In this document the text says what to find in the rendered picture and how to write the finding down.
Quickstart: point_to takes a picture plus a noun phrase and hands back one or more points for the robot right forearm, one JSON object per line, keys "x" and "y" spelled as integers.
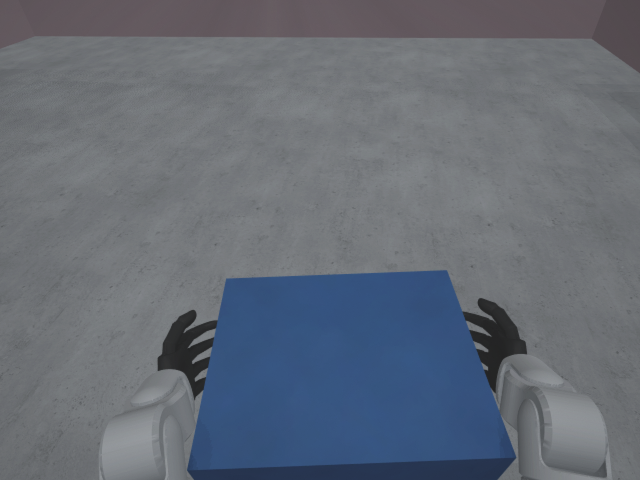
{"x": 561, "y": 433}

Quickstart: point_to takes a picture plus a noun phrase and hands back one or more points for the carton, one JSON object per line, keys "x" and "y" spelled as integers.
{"x": 369, "y": 376}

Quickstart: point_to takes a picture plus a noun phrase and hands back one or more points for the robot left forearm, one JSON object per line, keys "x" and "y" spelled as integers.
{"x": 145, "y": 441}

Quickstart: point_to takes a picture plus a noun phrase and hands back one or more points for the left robot hand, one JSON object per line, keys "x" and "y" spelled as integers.
{"x": 176, "y": 354}

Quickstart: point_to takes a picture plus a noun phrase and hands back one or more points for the right robot hand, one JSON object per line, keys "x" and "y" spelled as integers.
{"x": 505, "y": 340}

